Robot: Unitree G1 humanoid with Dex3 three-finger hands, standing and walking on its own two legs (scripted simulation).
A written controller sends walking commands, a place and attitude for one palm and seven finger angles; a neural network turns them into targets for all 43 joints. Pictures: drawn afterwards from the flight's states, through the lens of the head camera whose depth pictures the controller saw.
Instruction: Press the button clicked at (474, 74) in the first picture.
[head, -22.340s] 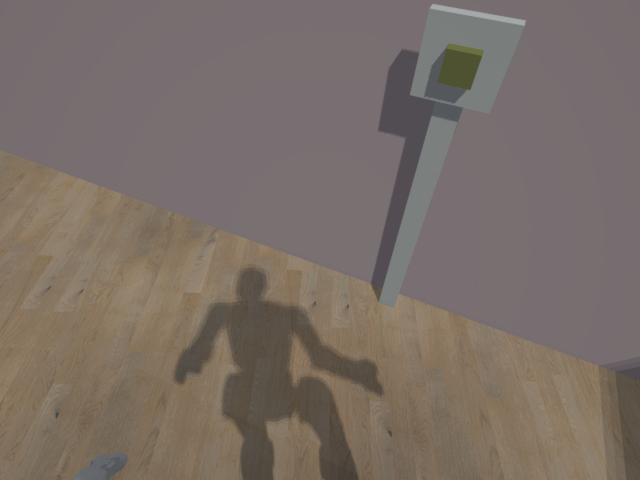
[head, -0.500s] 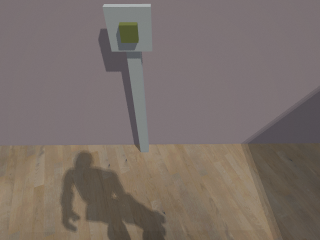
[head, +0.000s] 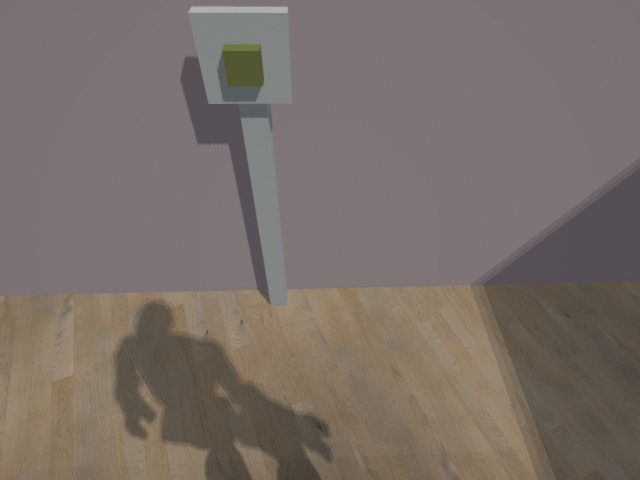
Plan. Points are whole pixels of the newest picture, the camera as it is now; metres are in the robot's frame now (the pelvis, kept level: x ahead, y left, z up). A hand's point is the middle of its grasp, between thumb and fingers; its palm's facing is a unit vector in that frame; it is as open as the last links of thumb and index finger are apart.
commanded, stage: stand and wait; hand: left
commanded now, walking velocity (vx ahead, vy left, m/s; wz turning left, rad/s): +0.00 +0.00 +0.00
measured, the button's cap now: (244, 64) +0.77 +0.18 +0.14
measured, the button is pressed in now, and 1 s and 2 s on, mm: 0 0 0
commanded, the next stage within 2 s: none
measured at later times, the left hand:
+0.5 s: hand out of the picture +0.10 +0.24 -0.15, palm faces -0.01 -0.94 -0.34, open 7.4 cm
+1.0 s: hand out of the picture +0.13 +0.22 -0.15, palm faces -0.03 -0.94 -0.34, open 7.4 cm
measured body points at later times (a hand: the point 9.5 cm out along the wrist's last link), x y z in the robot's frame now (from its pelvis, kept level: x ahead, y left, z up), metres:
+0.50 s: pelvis +0.03 -0.01 +0.00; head +0.05 -0.02 +0.45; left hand +0.10 +0.29 -0.13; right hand +0.11 -0.29 -0.14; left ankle +0.04 +0.10 -0.75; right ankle -0.01 -0.10 -0.75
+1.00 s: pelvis +0.05 -0.02 +0.00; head +0.07 -0.03 +0.45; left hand +0.13 +0.27 -0.13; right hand +0.11 -0.31 -0.14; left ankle +0.04 +0.10 -0.75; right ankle -0.01 -0.10 -0.75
